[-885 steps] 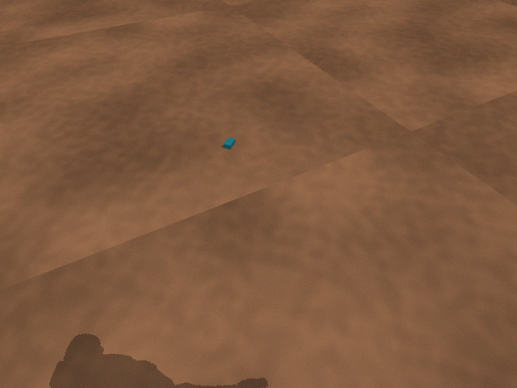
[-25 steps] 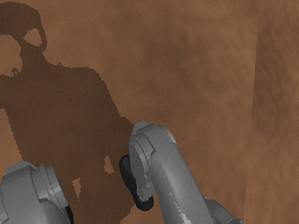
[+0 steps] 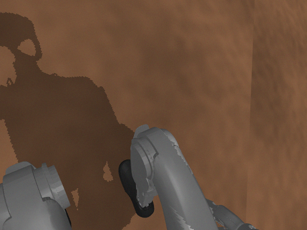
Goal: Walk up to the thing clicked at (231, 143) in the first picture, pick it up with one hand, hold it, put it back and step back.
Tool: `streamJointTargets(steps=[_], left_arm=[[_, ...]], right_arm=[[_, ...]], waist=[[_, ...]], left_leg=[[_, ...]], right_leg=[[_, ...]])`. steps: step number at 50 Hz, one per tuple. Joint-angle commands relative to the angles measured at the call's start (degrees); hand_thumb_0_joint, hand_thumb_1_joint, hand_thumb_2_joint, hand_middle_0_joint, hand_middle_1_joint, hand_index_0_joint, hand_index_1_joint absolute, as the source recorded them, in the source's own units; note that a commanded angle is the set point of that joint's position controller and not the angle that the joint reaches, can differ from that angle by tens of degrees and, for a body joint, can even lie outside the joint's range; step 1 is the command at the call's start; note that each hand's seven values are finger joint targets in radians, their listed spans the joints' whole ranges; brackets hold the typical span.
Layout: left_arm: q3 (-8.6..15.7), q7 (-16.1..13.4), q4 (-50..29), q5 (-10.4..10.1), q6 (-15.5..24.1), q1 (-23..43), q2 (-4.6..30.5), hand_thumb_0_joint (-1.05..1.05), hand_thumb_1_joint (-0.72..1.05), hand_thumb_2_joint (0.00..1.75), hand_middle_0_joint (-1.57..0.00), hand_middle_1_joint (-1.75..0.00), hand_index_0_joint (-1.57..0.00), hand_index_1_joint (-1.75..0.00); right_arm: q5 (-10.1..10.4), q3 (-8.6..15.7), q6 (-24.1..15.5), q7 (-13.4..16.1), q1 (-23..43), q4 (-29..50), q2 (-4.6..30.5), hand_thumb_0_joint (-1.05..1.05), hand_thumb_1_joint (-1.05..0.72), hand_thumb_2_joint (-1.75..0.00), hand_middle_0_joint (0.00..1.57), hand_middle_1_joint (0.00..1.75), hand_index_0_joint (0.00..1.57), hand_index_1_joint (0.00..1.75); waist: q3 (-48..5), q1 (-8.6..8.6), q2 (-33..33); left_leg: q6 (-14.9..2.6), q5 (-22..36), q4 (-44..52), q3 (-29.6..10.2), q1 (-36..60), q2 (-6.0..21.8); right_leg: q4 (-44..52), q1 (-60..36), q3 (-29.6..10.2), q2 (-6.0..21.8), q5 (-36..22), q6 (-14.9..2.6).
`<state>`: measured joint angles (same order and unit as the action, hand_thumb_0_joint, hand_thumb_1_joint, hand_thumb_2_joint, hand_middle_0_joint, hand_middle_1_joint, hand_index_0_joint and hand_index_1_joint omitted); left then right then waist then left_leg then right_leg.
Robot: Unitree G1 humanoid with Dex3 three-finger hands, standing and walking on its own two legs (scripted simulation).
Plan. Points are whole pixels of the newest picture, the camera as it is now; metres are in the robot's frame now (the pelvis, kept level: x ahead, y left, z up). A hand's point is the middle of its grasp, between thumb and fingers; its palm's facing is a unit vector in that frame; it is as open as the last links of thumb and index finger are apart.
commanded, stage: close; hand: left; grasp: from above
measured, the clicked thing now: out of the picture +0.44 +0.34 -0.28
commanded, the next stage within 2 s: settle in 1.52 s
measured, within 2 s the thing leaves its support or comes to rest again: leaves its support in 1.90 s
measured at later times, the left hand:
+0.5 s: hand out of the picture +0.43 +0.35 -0.25, palm faces -0.47 -0.16 -0.87, open 11.1 cm
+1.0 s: hand out of the picture +0.43 +0.33 -0.25, palm faces -0.42 -0.14 -0.90, open 8.8 cm
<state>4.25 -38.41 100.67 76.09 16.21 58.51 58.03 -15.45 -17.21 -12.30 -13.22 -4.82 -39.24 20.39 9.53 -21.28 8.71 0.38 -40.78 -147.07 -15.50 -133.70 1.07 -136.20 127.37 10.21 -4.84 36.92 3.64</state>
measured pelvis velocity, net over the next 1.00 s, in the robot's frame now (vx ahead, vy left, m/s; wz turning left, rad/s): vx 0.00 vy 0.00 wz -0.01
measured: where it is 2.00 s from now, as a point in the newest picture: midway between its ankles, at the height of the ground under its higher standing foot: (105, 218)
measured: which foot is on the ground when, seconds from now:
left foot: down 0.00-1.00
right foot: down 0.00-1.00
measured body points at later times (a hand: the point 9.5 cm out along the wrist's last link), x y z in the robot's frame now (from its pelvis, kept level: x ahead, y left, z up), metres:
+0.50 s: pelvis +0.01 +0.00 +0.00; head +0.28 +0.13 +0.33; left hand +0.45 +0.35 -0.20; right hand +0.06 -0.25 -0.06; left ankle +0.07 +0.13 -0.27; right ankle +0.12 -0.12 -0.27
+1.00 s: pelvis +0.00 +0.00 +0.01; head +0.28 +0.13 +0.33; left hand +0.45 +0.34 -0.20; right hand +0.06 -0.26 -0.04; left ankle +0.07 +0.13 -0.27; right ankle +0.12 -0.12 -0.27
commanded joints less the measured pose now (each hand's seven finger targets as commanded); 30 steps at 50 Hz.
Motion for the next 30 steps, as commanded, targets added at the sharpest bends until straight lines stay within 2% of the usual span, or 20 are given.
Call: streamJointTargets(steps=[1,2,4,7,8,11,12,13,14,15,18,21,22,24,26,27,28,30], left_arm=[[-0.92,-4.74,-4.86,-0.91,-2.39,14.49,10.63,0.00,-0.19,0.71,-0.26,-0.86,-0.30,-0.82],[-1.03,-4.75,-5.19,-1.19,-3.03,14.71,10.24,0.00,-0.19,0.71,-0.28,-0.85,-0.31,-0.81],[-0.24,-5.46,-5.08,-2.00,-4.26,14.94,11.10,0.00,-0.16,0.69,-0.30,-0.81,-0.33,-0.78],[0.55,-5.17,-5.17,-2.78,-5.68,15.54,11.20,0.00,-0.13,0.65,-0.33,-0.79,-0.36,-0.75],[2.19,-5.24,-5.68,-3.36,-5.91,15.97,13.46,0.00,-0.11,0.64,-0.35,-0.77,-0.38,-0.74],[3.47,-3.95,-5.18,-3.77,-6.89,15.79,13.72,0.00,-0.09,0.62,-0.38,-0.74,-0.40,-0.71],[4.37,-3.51,-6.11,-4.18,-6.75,15.87,14.73,0.00,-0.09,0.61,-0.38,-0.73,-0.41,-0.70],[3.74,-2.67,-5.31,-4.10,-6.87,15.04,13.85,0.00,-0.07,0.60,-0.38,-0.73,-0.41,-0.70],[4.46,-1.88,-5.31,-4.87,-6.81,14.34,14.04,0.00,-0.07,0.60,-0.39,-0.73,-0.42,-0.70],[4.55,-1.13,-6.11,-4.91,-6.70,14.28,14.28,0.00,-0.07,0.59,-0.39,-0.73,-0.42,-0.70],[4.04,1.01,-5.82,-5.99,-5.85,13.50,13.66,0.00,-0.02,0.56,-0.43,-0.71,-0.46,-0.67],[2.54,3.05,-6.70,-6.94,-4.17,13.32,12.48,0.00,0.01,0.55,-0.45,-0.70,-0.48,-0.66],[1.37,3.83,-6.19,-7.01,-3.63,12.19,10.77,0.00,0.02,0.53,-0.45,-0.69,-0.49,-0.66],[0.87,4.54,-7.80,-6.79,-2.10,12.10,12.01,0.00,0.04,0.52,-0.46,-0.69,-0.50,-0.65],[1.19,4.25,-8.47,-6.74,-0.78,11.90,12.80,0.00,0.07,0.50,-0.49,-0.66,-0.53,-0.62],[1.56,3.92,-8.54,-6.69,-0.06,11.92,13.16,0.00,0.08,0.50,-0.49,-0.66,-0.53,-0.62],[0.90,3.62,-8.05,-6.11,0.48,12.00,12.40,0.00,0.09,0.49,-0.50,-0.66,-0.54,-0.61],[1.69,2.32,-8.76,-4.99,1.33,12.47,14.03,0.00,0.11,0.48,-0.52,-0.63,-0.55,-0.59]], right_arm=[[0.25,5.61,-1.66,0.09,-8.91,-0.65,18.92,0.00,-0.88,-0.89,0.20,0.30,0.20,0.30],[0.35,5.70,-2.04,-0.21,-9.01,-0.49,19.10,0.00,-0.89,-0.90,0.20,0.30,0.20,0.30],[0.90,5.64,-2.33,-0.48,-8.67,-0.84,19.15,0.00,-0.89,-0.90,0.20,0.30,0.20,0.30],[1.04,5.43,-3.42,-1.54,-9.00,-0.31,19.30,0.00,-0.89,-0.90,0.20,0.30,0.20,0.30],[1.08,5.53,-3.54,-1.52,-8.32,-0.22,19.65,0.00,-0.89,-0.90,0.20,0.30,0.20,0.30],[1.25,5.42,-3.93,-2.10,-9.60,-0.16,19.54,0.00,-0.89,-0.90,0.20,0.30,0.20,0.30],[1.39,5.68,-4.05,-2.15,-9.29,-0.99,19.51,0.00,-0.89,-0.90,0.20,0.30,0.20,0.30],[1.25,5.57,-4.19,-2.33,-9.39,-0.56,19.25,0.00,-0.89,-0.90,0.20,0.30,0.20,0.30],[1.14,5.36,-4.39,-2.49,-9.40,-0.60,18.93,0.00,-0.89,-0.90,0.20,0.30,0.20,0.30],[1.38,5.74,-4.22,-2.51,-10.02,-0.95,19.40,0.00,-0.89,-0.90,0.20,0.30,0.20,0.30],[1.05,4.85,-3.77,-2.59,-10.76,-1.01,18.75,0.00,-0.89,-0.90,0.20,0.30,0.20,0.30],[1.35,4.72,-3.13,-2.18,-11.54,-0.76,18.78,0.00,-0.89,-0.90,0.20,0.30,0.20,0.30],[1.27,4.61,-2.89,-2.17,-11.41,-0.70,18.39,0.00,-0.89,-0.90,0.20,0.30,0.20,0.30],[1.41,4.30,-2.33,-1.98,-11.88,-0.43,18.43,0.00,-0.89,-0.90,0.20,0.30,0.20,0.30],[1.75,4.31,-1.58,-1.63,-11.74,-0.13,18.60,0.00,-0.89,-0.90,0.20,0.30,0.20,0.30],[1.74,4.01,-1.32,-1.54,-11.74,0.15,18.62,0.00,-0.89,-0.90,0.20,0.30,0.20,0.30],[1.57,3.73,-1.20,-1.51,-11.71,0.24,18.32,0.00,-0.89,-0.90,0.20,0.30,0.20,0.30],[1.64,3.32,-0.95,-1.32,-11.42,0.57,18.34,0.00,-0.88,-0.90,0.20,0.30,0.20,0.30]], waist=[[-31.27,-3.24,-29.53],[-31.90,-3.42,-29.71],[-34.03,-2.72,-30.39],[-35.51,-3.33,-32.30],[-35.76,-2.95,-31.79],[-35.69,-3.26,-33.10],[-36.35,-2.69,-34.25],[-36.13,-2.92,-35.46],[-35.94,-3.16,-33.91],[-36.20,-3.32,-35.19],[-36.35,-3.79,-32.76],[-35.06,-4.17,-30.83],[-34.91,-4.12,-29.70],[-35.57,-3.83,-29.95],[-36.23,-2.99,-29.36],[-36.32,-3.11,-29.11],[-35.57,-3.44,-29.19],[-36.16,-3.05,-28.36]], left_leg=[[-0.45,6.18,17.73,5.54,26.03,1.75],[-0.37,6.98,17.60,5.43,27.00,1.87],[-0.34,9.23,17.28,5.30,27.79,2.03],[-0.15,12.11,16.57,4.93,29.67,2.15],[-0.21,11.69,16.64,4.92,29.26,2.22],[-0.17,13.31,16.34,5.27,29.75,2.11],[0.19,13.91,16.52,4.71,30.57,2.24],[0.28,14.75,16.52,5.00,31.06,2.14],[0.14,14.85,15.79,4.80,31.09,2.18],[0.26,15.71,16.29,4.89,31.23,2.15],[-0.34,16.64,15.37,5.31,29.26,2.02],[-0.81,14.61,15.01,5.64,27.20,1.82],[-0.82,14.78,14.62,5.42,27.20,1.80],[-0.89,15.00,14.87,5.52,27.92,1.76],[-0.80,14.70,15.61,5.04,27.85,1.83],[-0.69,14.29,15.83,4.73,27.96,1.81],[-0.85,13.65,15.50,5.02,27.82,1.80],[-0.99,13.09,14.91,5.08,27.51,1.84]], right_leg=[[12.15,-15.43,6.25,-1.51,-8.61,-4.73],[11.80,-15.49,6.20,-1.51,-9.61,-4.67],[11.65,-16.94,5.99,-1.64,-11.86,-4.62],[10.39,-17.58,6.14,-1.40,-14.44,-4.54],[10.76,-18.27,6.04,-1.34,-14.15,-4.47],[10.39,-18.88,5.83,-1.19,-15.10,-4.61],[9.77,-18.20,6.12,-1.10,-14.96,-4.69],[9.67,-18.69,6.05,-1.21,-15.48,-4.86],[9.57,-19.02,6.31,-0.98,-15.70,-4.53],[9.79,-19.53,6.11,-1.13,-16.08,-4.70],[10.87,-21.98,6.16,-1.31,-17.16,-4.46],[11.92,-22.43,6.05,-1.31,-15.74,-4.38],[11.69,-22.25,6.13,-1.28,-15.83,-4.35],[11.94,-23.77,6.12,-1.45,-15.94,-4.29],[12.05,-23.98,6.36,-1.51,-15.31,-4.45],[11.77,-23.31,6.69,-1.49,-14.95,-4.47],[11.95,-23.09,6.60,-1.64,-14.72,-4.38],[11.77,-22.63,6.69,-1.70,-14.45,-4.30]])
